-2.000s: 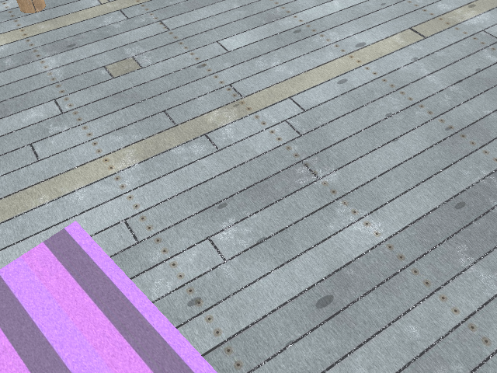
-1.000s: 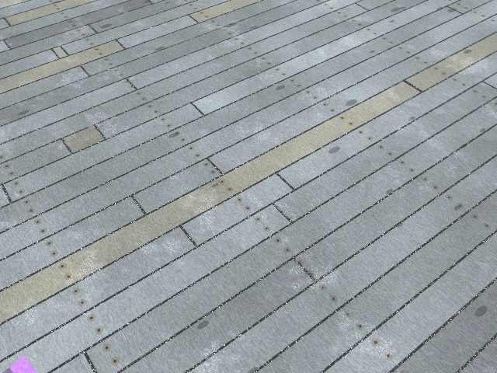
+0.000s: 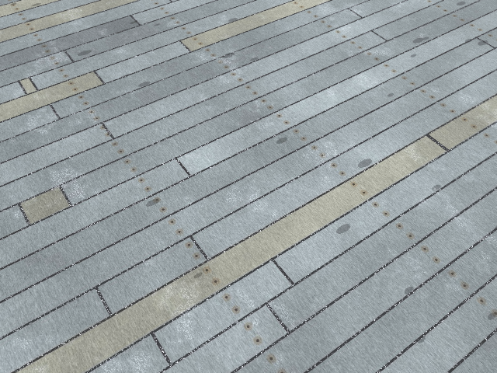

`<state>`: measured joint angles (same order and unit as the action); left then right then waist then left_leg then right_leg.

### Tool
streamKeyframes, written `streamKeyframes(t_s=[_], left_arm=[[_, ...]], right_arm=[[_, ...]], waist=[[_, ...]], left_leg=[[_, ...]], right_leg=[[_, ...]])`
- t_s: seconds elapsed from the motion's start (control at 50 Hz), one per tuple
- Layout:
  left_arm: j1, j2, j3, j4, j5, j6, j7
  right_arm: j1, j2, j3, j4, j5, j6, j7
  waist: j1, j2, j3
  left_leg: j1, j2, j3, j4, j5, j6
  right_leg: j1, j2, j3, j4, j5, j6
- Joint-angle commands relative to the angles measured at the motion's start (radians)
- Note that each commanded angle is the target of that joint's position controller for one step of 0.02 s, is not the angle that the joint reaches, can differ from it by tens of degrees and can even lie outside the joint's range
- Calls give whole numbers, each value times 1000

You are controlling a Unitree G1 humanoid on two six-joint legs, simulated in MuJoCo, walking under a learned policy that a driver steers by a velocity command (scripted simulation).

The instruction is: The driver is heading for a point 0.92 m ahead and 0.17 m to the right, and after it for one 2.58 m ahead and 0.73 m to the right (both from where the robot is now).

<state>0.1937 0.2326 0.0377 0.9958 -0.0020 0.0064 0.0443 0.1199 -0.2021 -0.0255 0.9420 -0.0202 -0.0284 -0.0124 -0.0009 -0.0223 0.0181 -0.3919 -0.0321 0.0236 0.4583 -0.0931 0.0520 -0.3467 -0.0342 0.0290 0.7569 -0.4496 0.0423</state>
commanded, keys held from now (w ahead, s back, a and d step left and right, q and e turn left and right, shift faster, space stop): no key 0.36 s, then w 0.62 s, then no key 0.02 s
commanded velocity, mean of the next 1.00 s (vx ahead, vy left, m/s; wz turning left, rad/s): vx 0.22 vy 0.00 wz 0.00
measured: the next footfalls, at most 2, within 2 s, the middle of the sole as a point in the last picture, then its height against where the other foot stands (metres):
right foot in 0.06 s outside the picture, level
right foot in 1.10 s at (302, 362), level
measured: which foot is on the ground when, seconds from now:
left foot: down 0.00-1.00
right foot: up 0.00-0.04, down 0.06-0.62, up 0.64-1.00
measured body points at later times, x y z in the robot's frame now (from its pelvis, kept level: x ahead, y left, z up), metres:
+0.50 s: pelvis +0.06 -0.02 +0.00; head +0.06 -0.01 +0.45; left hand +0.04 +0.22 -0.16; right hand +0.12 -0.27 -0.15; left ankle +0.09 +0.09 -0.72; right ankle +0.01 -0.14 -0.73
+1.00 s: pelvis +0.25 +0.00 +0.01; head +0.27 +0.01 +0.46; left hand +0.46 +0.23 -0.10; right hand +0.16 -0.24 -0.13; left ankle +0.11 +0.10 -0.73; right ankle +0.44 -0.15 -0.69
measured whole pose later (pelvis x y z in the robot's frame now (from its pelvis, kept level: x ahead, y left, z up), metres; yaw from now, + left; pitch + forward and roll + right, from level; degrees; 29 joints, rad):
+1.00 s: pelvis +0.25 +0.00 +0.01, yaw +1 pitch +2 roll +1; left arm -0.01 0.23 0.06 0.90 -0.03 -0.08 -0.02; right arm 0.45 -0.19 -0.03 1.09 0.01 -0.09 -0.01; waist -0.09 -0.03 0.01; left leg 0.11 -0.04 0.04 0.16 -0.30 0.04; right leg -0.65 -0.09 -0.01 0.62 0.03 -0.03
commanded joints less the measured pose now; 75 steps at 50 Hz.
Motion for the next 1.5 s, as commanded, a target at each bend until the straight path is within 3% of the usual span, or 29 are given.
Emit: streamKeyframes(t_s=[0.02, 0.08, 0.1, 0.14, 0.22, 0.36, 0.4, 0.46, 0.52, 0.6, 0.62, 0.64, 0.66, 0.68, 0.72, 0.76, 0.88, 1.0, 1.06, 1.1, 1.12, 1.14, 1.16, 1.18, 1.2, 1.26, 1.34, 1.42, 1.5], left_arm=[[167, 35, 12, 34, 7, 12, 4], [136, 81, 14, 16, 33, 16, -1], [116, 127, 25, 31, 19, 9, -3], [73, 73, 13, 30, 19, -18, -4], [99, 64, 14, 43, 8, -46, -4], [154, 50, 7, 63, 6, -42, -5], [188, 60, 12, 78, -1, -36, -4], [233, 120, 33, 66, -18, -47, -2], [224, 133, 45, 62, -20, -81, -6], [109, 118, 43, 22, -29, -83, -23], [68, 84, 33, -5, -27, -89, -25], [76, 16, 17, -37, -22, -106, -21], [52, 50, 27, -47, -33, -119, -25], [47, 63, 30, -49, -47, -127, -34], [32, 71, 40, -43, -37, -130, -35], [26, 72, 51, -44, -28, -117, -39], [-190, 23, 32, -126, -18, -98, -48], [-343, 40, 18, -185, -26, -106, -78], [-253, 93, 37, -175, -15, -117, -87], [19, 168, 72, -90, -4, -118, -77], [155, 253, 85, -61, 25, -114, -67], [169, 256, 73, -54, 29, -106, -75], [140, 192, 61, -64, 10, -97, -79], [12, 152, 45, -85, -4, -95, -76], [-78, 110, 28, -101, -5, -97, -75], [-135, 63, 11, -80, 33, -103, -78], [-140, 98, 13, -64, 40, -98, -56], [-108, 119, 14, -51, 21, -70, -34], [-50, 156, 30, -37, -18, -49, -19]], right_arm=[[-61, -133, -27, -49, 15, 0, -13], [-5, -115, -23, -16, 18, 3, -12], [11, -104, -27, -21, 20, 6, -17], [13, -106, -29, -6, 13, 5, -24], [40, -96, -30, 29, 14, 7, -23], [45, -92, -29, 62, 21, 12, -18], [69, -89, -30, 84, 28, 17, -20], [7, -87, -32, 61, 38, -6, -13], [-37, -73, -31, 34, 47, -53, 10], [204, -103, -61, 127, 52, -66, 19], [338, -176, -85, 155, 48, -66, 14], [461, -267, -103, 172, 47, -68, 23], [406, -184, -69, 164, 29, -80, 26], [322, -135, -51, 137, 27, -89, 27], [232, -112, -35, 103, 26, -93, 36], [251, -86, -22, 109, 21, -83, 33], [308, -148, -27, 108, 16, -67, -1], [366, -146, -36, 128, 32, -59, -5], [334, -176, -47, 122, 24, -42, -9], [301, -168, -42, 105, 24, -35, -8], [342, -113, -24, 78, -3, -40, -4], [516, 0, 8, 120, 20, -54, 6], [460, -102, -20, 137, 42, -65, 9], [342, -125, -29, 96, 59, -63, 5], [279, -124, -31, 83, 50, -53, -7], [306, -79, -42, 87, 26, -7, -29], [248, -62, -37, 63, 15, 20, -46], [160, -97, -44, 48, 17, 38, -42], [155, -111, -51, 59, 11, 15, -30]], waist=[[61, 150, -114], [32, 79, -19], [-10, -57, 26], [-19, -91, 40], [-9, -20, 19], [6, 20, -15], [10, -4, -15], [45, -90, 100], [38, -133, 163], [-92, -80, 69], [-141, 92, 27], [-165, 351, -46], [-119, 237, -23], [-79, 159, 26], [-38, 70, 48], [-24, 94, 39], [-52, 83, 87], [-71, 91, 141], [1, 138, 41], [131, 133, -126], [126, -48, -287], [58, -262, -495], [85, -120, -470], [55, -88, -285], [22, -1, -186], [-52, -39, -115], [-63, -75, -116], [-34, -74, -89], [-36, -67, -18]], left_leg=[[-15, 189, -200, -208, -258, 113], [-68, 130, -163, -170, -444, 9], [32, 60, -74, -136, -352, -16], [176, 54, -58, -52, -199, -20], [179, 62, -62, -33, -100, 7], [208, 65, -59, 3, 53, 6], [190, 26, -20, 36, -200, 8], [-42, -10, 29, 178, -388, 12], [-184, 58, 1, 296, -299, 41], [295, 7, 39, 57, -169, 51], [445, 151, -205, -71, -234, 110], [606, 372, -639, -249, -276, 250], [576, 423, -723, -264, -284, 264], [528, 399, -607, -247, -245, 229], [449, 322, -401, -271, -131, 168], [404, 262, -269, -292, 15, 135], [347, 238, -147, -352, 129, 141], [399, 261, -84, -334, 181, 125], [458, 260, -56, -157, 590, 78], [361, 179, -17, 170, 669, 12], [102, 88, 9, 505, 198, -31], [-132, -72, -93, 851, -607, -73], [-135, -26, -205, 933, -569, -62], [-201, 29, -135, 914, -498, -60], [-177, 81, -97, 854, -424, -65], [32, 133, -88, 696, -325, -61], [99, 133, -67, 395, -251, -70], [152, 114, -48, 223, -147, -69], [150, 75, 16, 114, -237, -11]], right_leg=[[193, 21, -47, -184, 206, -18], [180, -58, 24, -340, 163, -86], [5, -52, 36, -373, -48, -111], [-100, -48, 45, -448, -97, -86], [-19, -27, 17, -402, 68, -61], [44, -13, -5, -361, 209, -66], [46, -11, 3, -387, -5, -92], [93, -153, 214, -509, -298, -203], [184, -305, 374, -545, -128, -277], [-3, -141, 121, -352, 186, -166], [-140, -32, -18, -54, 297, -103], [-352, 85, -76, 283, 26, -54], [-449, 43, 47, 475, -80, -76], [-490, -7, 69, 535, -2, -107], [-465, -77, 46, 452, 171, -130], [-392, -96, 15, 361, 238, -119], [-394, -73, -37, 14, 421, -58], [-326, -35, -55, -192, 499, -87], [-133, 29, -80, -228, 458, -128], [243, 37, -77, -262, 628, -177], [584, -195, 155, -169, 994, -252], [819, -434, 540, -258, 1102, -444], [679, -372, 511, -329, 945, -402], [506, -327, 351, -365, 854, -353], [336, -278, 255, -413, 812, -316], [30, -198, 106, -497, 762, -287], [-32, -166, 40, -528, 653, -292], [-45, -167, 91, -578, 177, -262], [-34, -168, 183, -580, -215, -219]])
Keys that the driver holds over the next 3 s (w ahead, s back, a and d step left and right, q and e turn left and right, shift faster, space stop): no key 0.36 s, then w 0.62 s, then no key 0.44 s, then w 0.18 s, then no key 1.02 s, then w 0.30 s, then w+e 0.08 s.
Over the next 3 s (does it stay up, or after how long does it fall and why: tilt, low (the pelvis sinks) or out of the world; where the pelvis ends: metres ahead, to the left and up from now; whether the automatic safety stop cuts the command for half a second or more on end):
stays up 0.63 -0.01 0.00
